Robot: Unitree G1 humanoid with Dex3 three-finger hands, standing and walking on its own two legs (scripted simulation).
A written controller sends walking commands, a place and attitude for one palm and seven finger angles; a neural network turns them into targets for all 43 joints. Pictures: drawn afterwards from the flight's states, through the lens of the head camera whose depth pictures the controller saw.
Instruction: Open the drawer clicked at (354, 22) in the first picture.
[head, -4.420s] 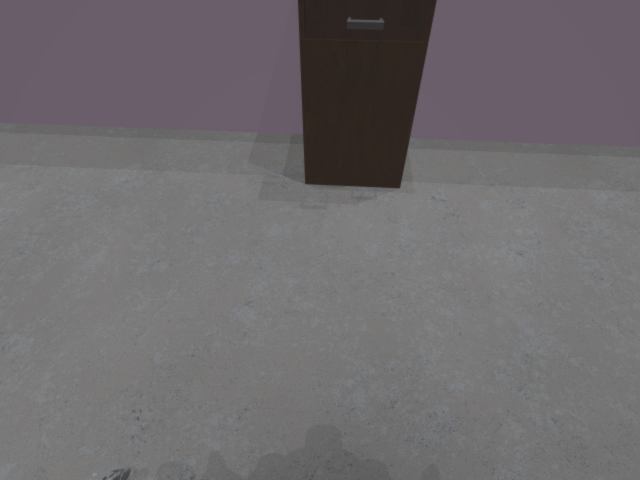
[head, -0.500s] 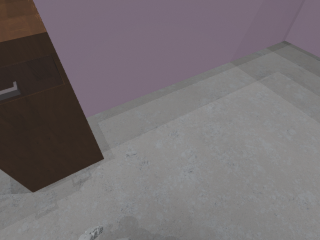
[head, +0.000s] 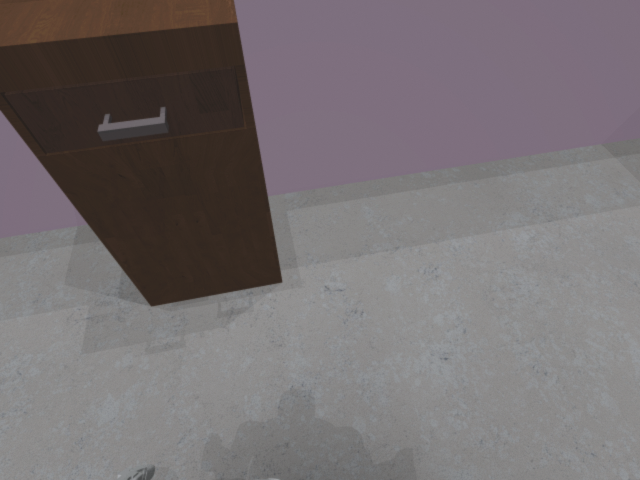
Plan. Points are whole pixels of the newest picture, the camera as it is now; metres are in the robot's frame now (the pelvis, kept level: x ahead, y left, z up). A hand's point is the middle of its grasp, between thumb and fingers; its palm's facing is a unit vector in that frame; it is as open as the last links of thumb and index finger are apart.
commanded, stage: turn to face it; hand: left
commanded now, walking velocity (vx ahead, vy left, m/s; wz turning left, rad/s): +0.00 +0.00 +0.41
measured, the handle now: (135, 122) +0.74 +0.41 +0.00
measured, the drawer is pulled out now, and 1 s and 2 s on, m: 0.00 0.00 0.00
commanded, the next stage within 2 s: take the last steps up to it in 0.26 s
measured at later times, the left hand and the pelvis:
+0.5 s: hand out of the picture -0.07 +0.19 -0.18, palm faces +0.30 -0.93 -0.22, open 7.4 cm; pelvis -0.01 +0.00 +0.00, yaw +13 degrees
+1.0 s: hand out of the picture +0.10 +0.19 -0.16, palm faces +0.33 -0.92 -0.22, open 7.3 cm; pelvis +0.10 +0.00 +0.00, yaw +17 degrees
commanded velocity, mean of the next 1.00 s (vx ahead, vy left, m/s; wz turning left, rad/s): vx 0.20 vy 0.01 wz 0.14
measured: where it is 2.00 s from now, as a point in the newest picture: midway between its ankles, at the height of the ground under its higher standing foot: (293, 451)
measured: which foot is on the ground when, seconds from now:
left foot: down 0.00-0.04, up 0.06-0.42, down 0.44-0.88, up 0.90-1.00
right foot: up 0.00-0.02, down 0.04-0.46, up 0.48-0.84, down 0.86-1.00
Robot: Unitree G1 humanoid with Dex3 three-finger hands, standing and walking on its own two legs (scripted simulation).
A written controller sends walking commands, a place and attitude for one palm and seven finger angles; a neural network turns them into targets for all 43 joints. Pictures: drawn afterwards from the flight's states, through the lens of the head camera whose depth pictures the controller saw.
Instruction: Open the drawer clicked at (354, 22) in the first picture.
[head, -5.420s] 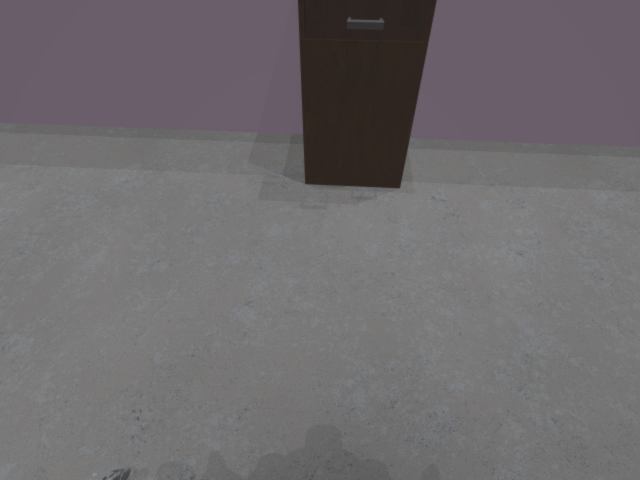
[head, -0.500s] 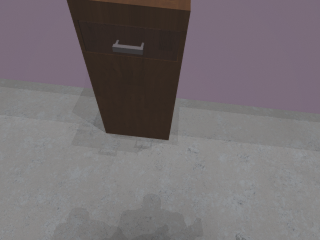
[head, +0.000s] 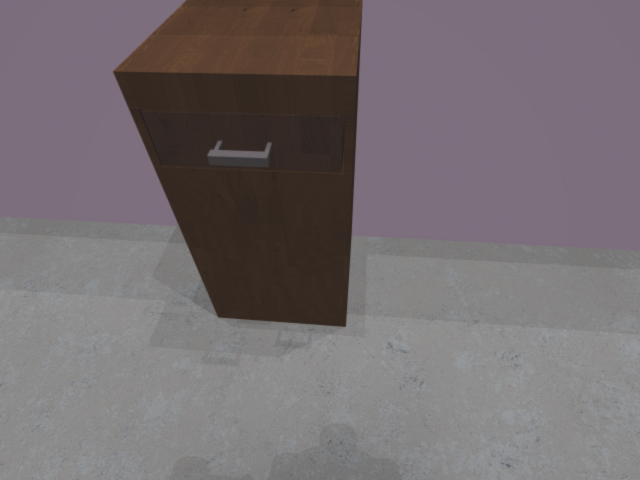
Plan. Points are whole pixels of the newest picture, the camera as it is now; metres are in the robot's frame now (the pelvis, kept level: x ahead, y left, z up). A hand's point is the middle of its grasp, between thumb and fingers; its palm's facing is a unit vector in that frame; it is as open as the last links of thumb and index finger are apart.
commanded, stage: take the last steps up to it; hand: left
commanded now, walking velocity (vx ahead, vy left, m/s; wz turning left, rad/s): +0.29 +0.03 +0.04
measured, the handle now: (241, 152) +0.74 +0.21 +0.00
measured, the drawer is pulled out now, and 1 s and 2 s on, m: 0.00 0.00 0.00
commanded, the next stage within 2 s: come to a stop and stand still in 0.38 s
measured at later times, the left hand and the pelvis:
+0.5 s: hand out of the picture +0.14 +0.23 -0.17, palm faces +0.06 -0.99 -0.16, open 7.4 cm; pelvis +0.15 +0.06 +0.00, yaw -1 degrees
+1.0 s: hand (187, 413) +0.25 +0.24 -0.17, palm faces +0.05 -0.97 -0.23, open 7.4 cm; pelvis +0.17 +0.06 -0.01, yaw +1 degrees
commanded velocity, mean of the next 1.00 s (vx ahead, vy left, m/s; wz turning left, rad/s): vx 0.01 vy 0.01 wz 0.00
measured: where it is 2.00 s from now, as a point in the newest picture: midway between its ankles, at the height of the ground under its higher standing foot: outside the picture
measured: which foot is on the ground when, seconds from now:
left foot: up 0.00-0.28, down 0.30-0.74, up 0.76-0.98, down 1.00-1.00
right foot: down 0.00-0.30, up 0.32-0.66, down 0.68-1.00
